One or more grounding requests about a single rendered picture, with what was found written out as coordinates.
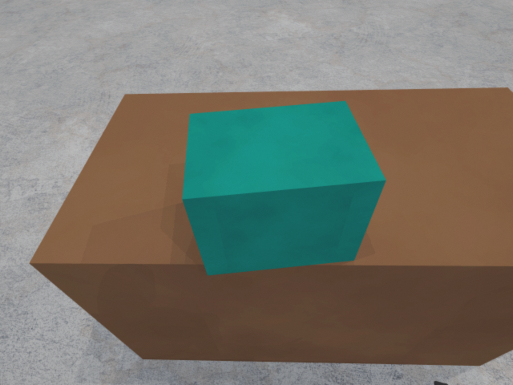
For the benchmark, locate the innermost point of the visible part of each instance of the pedestal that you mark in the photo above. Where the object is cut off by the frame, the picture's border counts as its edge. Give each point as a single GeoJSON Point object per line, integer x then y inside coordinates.
{"type": "Point", "coordinates": [431, 284]}

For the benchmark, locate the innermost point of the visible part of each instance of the carton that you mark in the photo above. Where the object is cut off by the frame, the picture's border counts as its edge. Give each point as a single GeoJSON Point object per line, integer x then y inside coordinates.
{"type": "Point", "coordinates": [276, 187]}

